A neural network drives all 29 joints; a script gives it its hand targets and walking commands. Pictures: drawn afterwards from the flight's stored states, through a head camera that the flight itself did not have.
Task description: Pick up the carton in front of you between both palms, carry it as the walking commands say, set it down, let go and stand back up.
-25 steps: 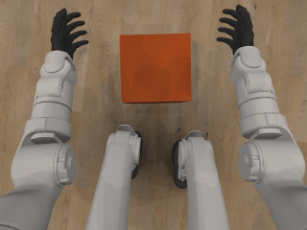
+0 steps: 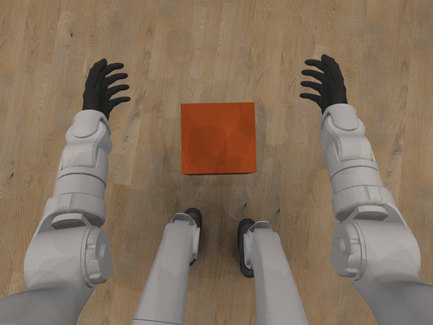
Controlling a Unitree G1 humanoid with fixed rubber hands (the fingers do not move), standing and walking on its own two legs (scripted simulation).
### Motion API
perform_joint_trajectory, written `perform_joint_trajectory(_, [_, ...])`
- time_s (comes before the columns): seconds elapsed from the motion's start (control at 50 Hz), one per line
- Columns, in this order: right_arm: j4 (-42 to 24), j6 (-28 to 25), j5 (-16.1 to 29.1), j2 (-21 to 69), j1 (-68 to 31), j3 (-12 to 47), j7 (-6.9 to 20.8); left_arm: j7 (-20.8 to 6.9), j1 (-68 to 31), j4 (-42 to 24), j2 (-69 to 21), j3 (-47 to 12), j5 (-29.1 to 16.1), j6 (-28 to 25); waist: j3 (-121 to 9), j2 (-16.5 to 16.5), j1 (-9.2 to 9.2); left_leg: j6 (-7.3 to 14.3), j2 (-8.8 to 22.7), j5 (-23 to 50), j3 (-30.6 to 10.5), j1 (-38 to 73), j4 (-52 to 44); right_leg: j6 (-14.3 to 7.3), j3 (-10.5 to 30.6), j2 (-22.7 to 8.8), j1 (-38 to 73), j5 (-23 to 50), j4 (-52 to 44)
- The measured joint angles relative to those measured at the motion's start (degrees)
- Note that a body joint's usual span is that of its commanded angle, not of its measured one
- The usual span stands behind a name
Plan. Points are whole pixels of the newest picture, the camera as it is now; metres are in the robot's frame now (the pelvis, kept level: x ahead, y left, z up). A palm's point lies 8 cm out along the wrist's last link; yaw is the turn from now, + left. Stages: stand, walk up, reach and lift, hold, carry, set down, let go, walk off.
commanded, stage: let go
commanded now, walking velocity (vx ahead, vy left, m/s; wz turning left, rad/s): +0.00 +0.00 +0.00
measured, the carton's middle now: (217, 143) +0.45 +0.03 -0.51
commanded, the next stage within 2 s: stand in 1.18 s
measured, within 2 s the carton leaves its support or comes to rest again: neither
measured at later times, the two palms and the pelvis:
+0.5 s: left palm (37, 185) +0.31 +0.24 +0.02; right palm (401, 187) +0.34 -0.21 +0.01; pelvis +0.07 +0.01 +0.11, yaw +0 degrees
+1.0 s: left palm (21, 258) +0.24 +0.22 +0.07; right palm out of the picture +0.24 -0.24 +0.07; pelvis +0.08 -0.01 +0.14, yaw +1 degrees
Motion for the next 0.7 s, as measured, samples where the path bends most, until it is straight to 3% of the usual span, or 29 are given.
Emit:
perform_joint_trajectory(0.18, [-8.8, -0.7, -3.4, 3.3, 17.8, 1.5, -0.8, -2.2, 16.2, -7.2, -0.9, -3.9, 4.1, -0.6, 1.7, 0.2, -0.56, 0.6, 0.0, 1.6, -0.3, 15.4, -11.4, 0.1, 0.5, -0.4, 15.8, 2.1, -12.3])
perform_joint_trajectory(0.54, [-15.6, -7.1, -0.2, 2.1, 49.9, 7.7, 2.4, -2.0, 49.2, -15.6, -2.1, -12.4, -0.3, -5.9, 3.5, 1.8, -1.20, 0.9, -0.2, 3.6, -0.5, 51.8, -31.0, -0.4, 1.5, -1.4, 52.1, 4.7, -32.5])
perform_joint_trajectory(0.7, [-19.8, -6.7, 0.6, 0.9, 62.2, 9.7, 3.7, -2.3, 60.7, -19.6, -1.3, -14.6, -0.4, -5.1, 6.8, 1.2, -1.78, 0.2, 0.1, 6.1, -1.1, 70.7, -40.9, -1.3, 1.3, -1.5, 70.6, 7.0, -41.7])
